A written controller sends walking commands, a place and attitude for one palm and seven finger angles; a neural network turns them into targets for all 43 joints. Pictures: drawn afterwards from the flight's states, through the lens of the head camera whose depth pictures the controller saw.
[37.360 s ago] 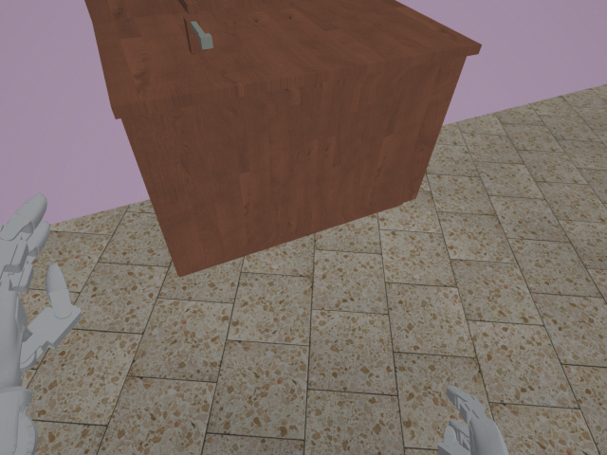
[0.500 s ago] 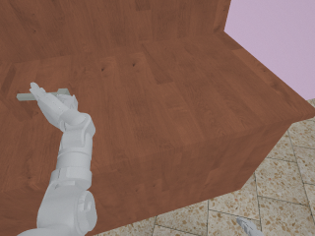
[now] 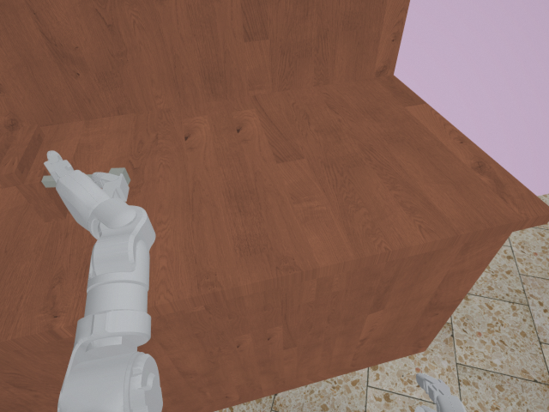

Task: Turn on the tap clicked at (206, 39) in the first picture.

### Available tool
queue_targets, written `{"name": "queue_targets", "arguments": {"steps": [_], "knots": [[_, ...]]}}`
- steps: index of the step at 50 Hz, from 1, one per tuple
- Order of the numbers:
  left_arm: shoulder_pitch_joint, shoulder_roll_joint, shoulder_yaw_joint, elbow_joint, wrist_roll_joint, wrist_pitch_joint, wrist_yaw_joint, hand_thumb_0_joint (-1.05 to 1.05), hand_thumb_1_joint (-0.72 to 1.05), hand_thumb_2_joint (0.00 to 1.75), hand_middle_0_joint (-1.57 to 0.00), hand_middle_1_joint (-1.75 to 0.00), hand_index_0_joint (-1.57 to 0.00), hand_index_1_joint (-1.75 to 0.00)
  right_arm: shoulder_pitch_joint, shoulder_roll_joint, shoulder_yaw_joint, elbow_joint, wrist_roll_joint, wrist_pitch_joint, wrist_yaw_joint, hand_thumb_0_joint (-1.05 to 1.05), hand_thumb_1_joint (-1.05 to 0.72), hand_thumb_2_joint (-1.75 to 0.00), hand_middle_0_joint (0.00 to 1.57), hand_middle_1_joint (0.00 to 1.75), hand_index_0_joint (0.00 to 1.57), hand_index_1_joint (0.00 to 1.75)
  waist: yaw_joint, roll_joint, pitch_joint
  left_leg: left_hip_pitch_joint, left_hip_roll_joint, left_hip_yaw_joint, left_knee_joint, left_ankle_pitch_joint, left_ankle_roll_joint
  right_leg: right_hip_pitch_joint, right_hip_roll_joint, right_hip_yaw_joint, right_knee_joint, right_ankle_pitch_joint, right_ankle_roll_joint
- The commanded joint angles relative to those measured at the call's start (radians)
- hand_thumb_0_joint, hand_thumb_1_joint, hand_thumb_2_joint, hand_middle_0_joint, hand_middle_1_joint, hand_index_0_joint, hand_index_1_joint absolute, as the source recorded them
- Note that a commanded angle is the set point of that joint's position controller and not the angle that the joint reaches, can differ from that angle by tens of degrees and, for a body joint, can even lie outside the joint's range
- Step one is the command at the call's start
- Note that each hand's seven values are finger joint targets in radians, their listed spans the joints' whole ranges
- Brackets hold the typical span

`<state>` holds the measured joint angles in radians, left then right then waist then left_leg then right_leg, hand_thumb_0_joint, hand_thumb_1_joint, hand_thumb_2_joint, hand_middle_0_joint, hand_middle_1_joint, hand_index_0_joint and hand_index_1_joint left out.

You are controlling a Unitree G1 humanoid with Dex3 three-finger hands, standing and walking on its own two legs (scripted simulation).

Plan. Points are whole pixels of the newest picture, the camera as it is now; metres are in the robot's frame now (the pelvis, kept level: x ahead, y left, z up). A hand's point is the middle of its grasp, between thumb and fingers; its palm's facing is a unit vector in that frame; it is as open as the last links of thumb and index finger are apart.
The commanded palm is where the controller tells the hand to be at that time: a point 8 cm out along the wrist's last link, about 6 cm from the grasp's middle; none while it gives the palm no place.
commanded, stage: lift the hand up off the lever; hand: left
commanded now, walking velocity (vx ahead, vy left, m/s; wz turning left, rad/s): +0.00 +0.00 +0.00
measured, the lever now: (118, 179) +0.44 +0.31 +0.12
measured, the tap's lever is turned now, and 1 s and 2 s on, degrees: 76 76 76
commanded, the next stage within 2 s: draw the hand back beside the body in 1.20 s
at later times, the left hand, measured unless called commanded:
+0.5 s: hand (107, 178) +0.37 +0.27 +0.18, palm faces +0.82 -0.57 -0.01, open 7.8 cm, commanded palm +0.32 +0.28 +0.18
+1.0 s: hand (103, 172) +0.36 +0.26 +0.20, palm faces +0.80 -0.59 +0.01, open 7.8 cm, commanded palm +0.31 +0.28 +0.20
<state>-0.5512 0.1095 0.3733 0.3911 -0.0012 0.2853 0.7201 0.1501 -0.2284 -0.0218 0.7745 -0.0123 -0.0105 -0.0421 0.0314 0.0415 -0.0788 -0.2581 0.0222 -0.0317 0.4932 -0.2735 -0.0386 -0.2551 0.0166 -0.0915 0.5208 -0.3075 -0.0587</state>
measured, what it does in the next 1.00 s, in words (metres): stands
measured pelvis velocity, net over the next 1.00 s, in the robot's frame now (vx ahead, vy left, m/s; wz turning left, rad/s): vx -0.02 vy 0.01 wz -0.02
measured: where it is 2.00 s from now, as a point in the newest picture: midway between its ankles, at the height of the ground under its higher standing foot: outside the picture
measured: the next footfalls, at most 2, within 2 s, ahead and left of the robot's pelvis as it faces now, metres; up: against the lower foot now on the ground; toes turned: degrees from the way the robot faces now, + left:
none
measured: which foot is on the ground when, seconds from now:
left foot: down 0.00-1.00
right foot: down 0.00-1.00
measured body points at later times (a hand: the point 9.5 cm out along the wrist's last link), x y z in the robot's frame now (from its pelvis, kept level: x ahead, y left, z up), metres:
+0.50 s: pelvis -0.01 +0.01 +0.00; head -0.03 -0.02 +0.45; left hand +0.32 +0.30 +0.18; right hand +0.15 -0.23 -0.11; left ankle -0.01 +0.15 -0.74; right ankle -0.02 -0.07 -0.74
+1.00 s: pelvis -0.02 +0.01 +0.01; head -0.04 -0.01 +0.46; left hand +0.32 +0.29 +0.20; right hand +0.18 -0.20 -0.09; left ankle -0.01 +0.15 -0.74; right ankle -0.02 -0.07 -0.74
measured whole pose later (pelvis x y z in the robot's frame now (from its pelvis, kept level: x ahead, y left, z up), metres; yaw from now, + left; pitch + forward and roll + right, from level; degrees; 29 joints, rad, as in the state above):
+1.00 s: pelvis -0.02 +0.01 +0.01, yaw -1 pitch -1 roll +1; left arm -0.57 0.10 0.35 0.29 -0.04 0.41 0.71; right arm 0.09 -0.20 0.01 0.79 0.00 -0.03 -0.04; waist 0.06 0.05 -0.06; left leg -0.18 0.01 -0.01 0.42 -0.22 -0.02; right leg -0.18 0.01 -0.07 0.44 -0.24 -0.04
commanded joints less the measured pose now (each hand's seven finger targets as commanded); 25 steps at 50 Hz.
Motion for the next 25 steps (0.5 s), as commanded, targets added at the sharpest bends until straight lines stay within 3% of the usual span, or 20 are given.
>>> {"name": "queue_targets", "arguments": {"steps": [1,2,6,7,8,10,12,15,20,22,25], "knots": [[-0.435,0.195,-0.026,-0.221,0.026,-0.046,-0.007,0.00,0.90,0.90,-0.15,-0.15,-0.15,-0.15,-0.134,-0.101,-0.022,-0.140,0.009,-0.058,-0.011,0.00,-0.90,-0.90,0.20,0.30,0.20,0.30,-0.009,-0.085,-0.235,0.052,-0.037,0.055,-0.023,0.287,0.058,0.142,-0.046,0.046,-0.088,0.391,0.057],[-0.450,0.222,-0.007,-0.215,0.029,-0.050,-0.006,0.00,0.90,0.90,-0.15,-0.15,-0.15,-0.15,-0.135,-0.102,-0.022,-0.132,0.009,-0.058,-0.015,0.00,-0.90,-0.90,0.20,0.30,0.20,0.30,-0.008,-0.070,-0.228,0.053,-0.037,0.052,-0.027,0.280,0.060,0.136,-0.045,0.048,-0.091,0.376,0.055],[-0.514,0.215,-0.035,-0.220,0.045,-0.061,0.000,0.00,0.90,0.90,-0.15,-0.15,-0.15,-0.15,-0.139,-0.097,-0.018,-0.129,0.007,-0.071,-0.014,0.00,-0.90,-0.90,0.20,0.30,0.20,0.30,-0.015,-0.047,-0.244,0.060,-0.039,0.051,-0.028,0.256,0.060,0.124,-0.046,0.056,-0.095,0.337,0.053],[-0.509,0.253,-0.002,-0.231,0.047,-0.066,0.001,0.00,0.90,0.90,-0.15,-0.15,-0.15,-0.15,-0.142,-0.100,-0.022,-0.128,0.006,-0.069,-0.017,0.00,-0.90,-0.90,0.20,0.30,0.20,0.30,-0.007,-0.025,-0.266,0.066,-0.039,0.050,-0.028,0.265,0.060,0.135,-0.044,0.055,-0.090,0.338,0.049],[-0.524,0.227,-0.033,-0.240,0.050,-0.068,-0.001,0.00,0.90,0.90,-0.15,-0.15,-0.15,-0.15,-0.145,-0.095,-0.021,-0.132,0.008,-0.070,-0.016,0.00,-0.90,-0.90,0.20,0.30,0.20,0.30,-0.011,-0.006,-0.274,0.070,-0.040,0.053,-0.025,0.271,0.059,0.134,-0.046,0.057,-0.086,0.344,0.048],[-0.501,0.213,-0.035,-0.210,0.043,-0.061,-0.002,0.00,0.90,0.90,-0.15,-0.15,-0.15,-0.15,-0.140,-0.095,-0.020,-0.128,0.006,-0.073,-0.014,0.00,-0.90,-0.90,0.20,0.30,0.20,0.30,-0.013,-0.021,-0.269,0.069,-0.039,0.052,-0.026,0.270,0.058,0.134,-0.044,0.053,-0.089,0.347,0.050],[-0.482,0.242,-0.002,-0.176,0.036,-0.053,-0.007,0.00,0.90,0.90,-0.15,-0.15,-0.15,-0.15,-0.136,-0.102,-0.020,-0.125,0.007,-0.069,-0.018,0.00,-0.90,-0.90,0.20,0.30,0.20,0.30,-0.005,-0.044,-0.267,0.059,-0.041,0.047,-0.036,0.266,0.058,0.147,-0.041,0.050,-0.090,0.339,0.049],[-0.471,0.206,-0.027,-0.181,0.022,-0.039,-0.015,0.00,0.90,0.90,-0.15,-0.15,-0.15,-0.15,-0.141,-0.100,-0.018,-0.135,0.013,-0.073,-0.016,0.00,-0.90,-0.90,0.20,0.30,0.20,0.30,-0.006,-0.074,-0.258,0.066,-0.039,0.049,-0.040,0.271,0.059,0.149,-0.041,0.047,-0.096,0.348,0.052],[-0.423,0.238,0.011,-0.234,0.010,-0.025,-0.013,0.00,0.90,0.90,-0.15,-0.15,-0.15,-0.15,-0.151,-0.100,-0.019,-0.148,0.016,-0.068,-0.014,0.00,-0.90,-0.90,0.20,0.30,0.20,0.30,0.014,-0.079,-0.269,0.078,-0.034,0.056,-0.051,0.309,0.057,0.185,-0.041,0.045,-0.097,0.388,0.052],[-0.421,0.253,0.021,-0.254,0.014,-0.018,-0.011,0.00,0.90,0.90,-0.15,-0.15,-0.15,-0.15,-0.164,-0.100,-0.018,-0.146,0.018,-0.065,-0.012,0.00,-0.90,-0.90,0.20,0.30,0.20,0.30,0.021,-0.037,-0.254,0.084,-0.034,0.055,-0.060,0.314,0.055,0.180,-0.038,0.041,-0.100,0.365,0.045],[-0.440,0.220,-0.019,-0.275,0.019,-0.012,-0.012,0.00,0.90,0.90,-0.15,-0.15,-0.15,-0.15,-0.176,-0.097,-0.015,-0.144,0.018,-0.072,-0.008,0.00,-0.90,-0.90,0.20,0.30,0.20,0.30,0.011,-0.051,-0.214,0.086,-0.029,0.053,-0.069,0.279,0.055,0.148,-0.031,0.037,-0.116,0.292,0.041]]}}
